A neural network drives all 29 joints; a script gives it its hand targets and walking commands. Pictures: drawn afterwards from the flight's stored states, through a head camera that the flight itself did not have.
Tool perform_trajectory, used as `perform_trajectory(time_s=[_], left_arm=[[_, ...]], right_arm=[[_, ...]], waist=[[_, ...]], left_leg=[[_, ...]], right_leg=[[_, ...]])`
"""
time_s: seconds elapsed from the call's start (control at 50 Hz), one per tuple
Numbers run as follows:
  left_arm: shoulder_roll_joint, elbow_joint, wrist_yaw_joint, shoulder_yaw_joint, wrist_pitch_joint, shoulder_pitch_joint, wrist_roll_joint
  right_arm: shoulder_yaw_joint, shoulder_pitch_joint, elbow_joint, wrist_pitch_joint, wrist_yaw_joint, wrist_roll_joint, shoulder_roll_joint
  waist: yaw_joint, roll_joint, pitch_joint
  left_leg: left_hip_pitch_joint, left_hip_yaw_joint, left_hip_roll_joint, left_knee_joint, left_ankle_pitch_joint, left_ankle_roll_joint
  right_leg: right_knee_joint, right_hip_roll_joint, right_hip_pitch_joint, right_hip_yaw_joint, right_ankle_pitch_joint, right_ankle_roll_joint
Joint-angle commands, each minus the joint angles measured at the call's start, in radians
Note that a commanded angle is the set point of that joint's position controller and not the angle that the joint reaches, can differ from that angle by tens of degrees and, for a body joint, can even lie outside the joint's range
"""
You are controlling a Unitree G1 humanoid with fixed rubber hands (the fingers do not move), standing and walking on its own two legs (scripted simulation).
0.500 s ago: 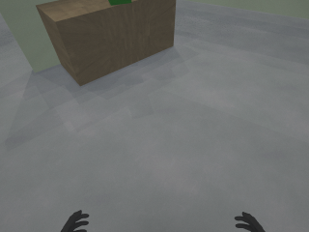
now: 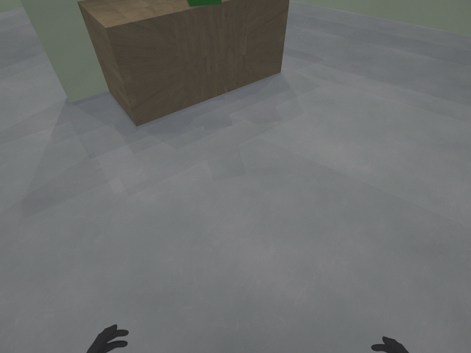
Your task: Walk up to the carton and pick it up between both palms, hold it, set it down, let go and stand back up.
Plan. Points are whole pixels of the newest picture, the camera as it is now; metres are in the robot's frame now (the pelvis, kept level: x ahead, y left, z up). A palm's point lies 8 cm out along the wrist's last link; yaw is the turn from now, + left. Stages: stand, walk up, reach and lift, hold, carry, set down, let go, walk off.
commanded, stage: walk up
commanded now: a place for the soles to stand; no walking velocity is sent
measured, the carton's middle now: out of the picture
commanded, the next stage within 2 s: none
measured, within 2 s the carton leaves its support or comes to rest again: neither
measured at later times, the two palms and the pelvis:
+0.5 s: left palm (76, 296) +0.27 +0.32 -0.09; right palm (390, 303) +0.23 -0.27 -0.08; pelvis +0.17 +0.03 -0.01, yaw +7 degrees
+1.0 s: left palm (133, 220) +0.41 +0.24 -0.06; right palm (354, 171) +0.59 -0.33 -0.11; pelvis +0.43 -0.08 +0.00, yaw +17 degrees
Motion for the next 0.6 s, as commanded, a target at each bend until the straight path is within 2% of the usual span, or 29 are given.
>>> perform_trajectory(time_s=[0.0, 0.04, 0.06, 0.08, 0.1, 0.12, 0.14, 0.16, 0.18, 0.2, 0.22, 0.24, 0.28, 0.32, 0.34, 0.38, 0.42, 0.48, 0.5, 0.54, 0.56, 0.58], left_arm=[[0.409, -0.133, 0.024, 0.172, -0.075, -0.006, 0.089], [0.417, -0.147, 0.015, 0.17, -0.068, -0.07, 0.085], [0.412, -0.16, 0.012, 0.164, -0.058, -0.139, 0.078], [0.391, -0.171, 0.007, 0.158, -0.044, -0.192, 0.077], [0.345, -0.173, -0.001, 0.147, -0.028, -0.197, 0.074], [0.252, -0.181, -0.011, 0.124, -0.017, -0.171, 0.064], [0.191, -0.224, -0.025, 0.104, -0.017, -0.195, 0.042], [0.253, -0.266, -0.03, 0.123, -0.019, -0.167, 0.024], [0.3, -0.268, -0.03, 0.134, -0.016, -0.144, 0.036], [0.335, -0.236, -0.032, 0.143, -0.016, -0.096, 0.042], [0.336, -0.217, -0.034, 0.143, -0.019, -0.068, 0.049], [0.335, -0.206, -0.04, 0.139, -0.024, -0.09, 0.05], [0.332, -0.192, -0.048, 0.135, -0.03, -0.126, 0.055], [0.34, -0.195, -0.06, 0.144, -0.02, -0.139, 0.053], [0.339, -0.202, -0.067, 0.146, -0.014, -0.138, 0.051], [0.324, -0.22, -0.081, 0.142, -0.01, -0.158, 0.039], [0.326, -0.229, -0.091, 0.148, -0.003, -0.17, 0.034], [0.321, -0.222, -0.099, 0.147, -0.006, -0.153, 0.029], [0.324, -0.213, -0.099, 0.149, -0.007, -0.161, 0.031], [0.323, -0.207, -0.092, 0.152, -0.009, -0.145, 0.025], [0.313, -0.194, -0.083, 0.152, -0.015, -0.108, 0.018], [0.313, -0.168, -0.074, 0.153, -0.018, -0.03, 0.015]], right_arm=[[-0.135, -0.106, -0.186, -0.062, 0.046, -0.038, -0.279], [-0.133, -0.007, -0.164, -0.058, 0.058, -0.025, -0.274], [-0.135, 0.087, -0.134, -0.056, 0.056, -0.02, -0.271], [-0.143, 0.209, -0.082, -0.047, 0.049, -0.019, -0.283], [-0.165, 0.327, -0.02, -0.041, 0.033, -0.018, -0.317], [-0.182, 0.425, 0.015, -0.038, 0.007, -0.025, -0.376], [-0.168, 0.396, -0.023, -0.044, -0.017, -0.037, -0.388], [-0.151, 0.296, -0.073, -0.05, -0.034, -0.049, -0.382], [-0.162, 0.194, -0.12, -0.06, -0.05, -0.056, -0.42], [-0.164, 0.15, -0.135, -0.074, -0.061, -0.053, -0.437], [-0.157, 0.126, -0.141, -0.085, -0.068, -0.057, -0.444], [-0.144, 0.152, -0.13, -0.091, -0.07, -0.05, -0.414], [-0.131, 0.181, -0.123, -0.1, -0.071, -0.041, -0.387], [-0.132, 0.166, -0.139, -0.099, -0.075, -0.037, -0.38], [-0.132, 0.14, -0.152, -0.1, -0.076, -0.038, -0.382], [-0.137, 0.114, -0.161, -0.108, -0.08, -0.042, -0.383], [-0.147, 0.076, -0.174, -0.114, -0.083, -0.042, -0.399], [-0.15, 0.035, -0.175, -0.119, -0.086, -0.038, -0.398], [-0.149, 0.045, -0.168, -0.117, -0.087, -0.035, -0.4], [-0.146, 0.055, -0.143, -0.112, -0.087, -0.031, -0.397], [-0.145, 0.049, -0.132, -0.108, -0.089, -0.034, -0.402], [-0.138, 0.039, -0.12, -0.096, -0.086, -0.035, -0.399]], waist=[[0.036, -0.13, -0.017], [-0.021, -0.21, -0.083], [-0.084, -0.208, -0.104], [-0.147, -0.143, -0.128], [-0.197, -0.006, -0.122], [-0.229, 0.257, -0.096], [-0.207, 0.363, -0.013], [-0.125, 0.196, 0.039], [-0.079, 0.145, 0.1], [-0.046, 0.11, 0.073], [-0.029, 0.131, 0.023], [-0.054, 0.1, 0.001], [-0.083, 0.099, 0.012], [-0.077, 0.096, 0.048], [-0.065, 0.116, 0.059], [-0.052, 0.118, 0.121], [-0.037, 0.153, 0.158], [-0.021, 0.147, 0.172], [-0.03, 0.14, 0.15], [-0.027, 0.136, 0.137], [-0.001, 0.141, 0.103], [0.039, 0.113, 0.046]], left_leg=[[-0.324, -0.063, 0.124, 0.021, -0.05, 0.016], [-0.1, 0.001, 0.105, -0.085, -0.009, 0.028], [0.089, 0.04, 0.086, -0.171, 0.063, 0.037], [0.319, 0.086, 0.039, -0.221, 0.085, 0.035], [0.51, 0.044, -0.012, -0.21, 0.026, 0.047], [0.536, -0.149, 0.018, -0.34, -0.231, 0.087], [0.424, -0.602, 0.181, -0.583, -0.543, 0.144], [0.328, -0.921, 0.313, -0.833, -0.727, 0.228], [0.281, -0.972, 0.381, -0.872, -0.841, 0.286], [0.283, -0.905, 0.369, -0.822, -0.799, 0.284], [0.307, -0.823, 0.354, -0.758, -0.69, 0.277], [0.33, -0.721, 0.31, -0.72, -0.549, 0.259], [0.296, -0.615, 0.269, -0.706, -0.425, 0.229], [0.218, -0.605, 0.263, -0.731, -0.465, 0.221], [0.169, -0.571, 0.253, -0.74, -0.474, 0.226], [0.083, -0.533, 0.238, -0.778, -0.453, 0.225], [0.03, -0.494, 0.239, -0.79, -0.441, 0.224], [0.038, -0.407, 0.234, -0.761, -0.344, 0.204], [0.068, -0.404, 0.232, -0.741, -0.33, 0.199], [0.135, -0.37, 0.236, -0.672, -0.159, 0.181], [0.138, -0.337, 0.24, -0.611, -0.014, 0.155], [0.093, -0.254, 0.214, -0.483, 0.073, 0.122]], right_leg=[[-0.442, -0.414, 0.151, 0.369, -0.382, -0.243], [-0.374, -0.35, 0.042, 0.198, -0.371, -0.189], [-0.316, -0.309, -0.09, 0.106, -0.402, -0.152], [-0.18, -0.244, -0.261, 0.007, -0.464, -0.114], [0.074, -0.175, -0.461, -0.04, -0.546, -0.076], [0.482, -0.036, -0.573, -0.138, -0.451, -0.053], [0.665, 0.058, -0.725, -0.052, -0.295, -0.042], [0.685, 0.034, -0.711, 0.034, -0.18, -0.035], [0.704, -0.026, -0.72, 0.088, -0.187, -0.032], [0.691, -0.06, -0.697, 0.101, -0.119, -0.029], [0.653, -0.088, -0.664, 0.122, -0.079, -0.027], [0.614, -0.096, -0.662, 0.111, -0.045, -0.018], [0.531, -0.122, -0.651, 0.1, 0.026, -0.006], [0.474, -0.129, -0.637, 0.116, 0.102, 0.011], [0.45, -0.137, -0.604, 0.113, 0.14, 0.014], [0.389, -0.142, -0.573, 0.119, 0.21, 0.012], [0.358, -0.155, -0.526, 0.128, 0.281, 0.018], [0.24, -0.172, -0.459, 0.135, 0.322, 0.021], [0.218, -0.159, -0.439, 0.115, 0.315, 0.018], [0.142, -0.16, -0.397, 0.116, 0.289, 0.018], [0.088, -0.158, -0.308, 0.115, 0.271, 0.016], [0.017, -0.128, -0.142, 0.096, 0.229, 0.007]])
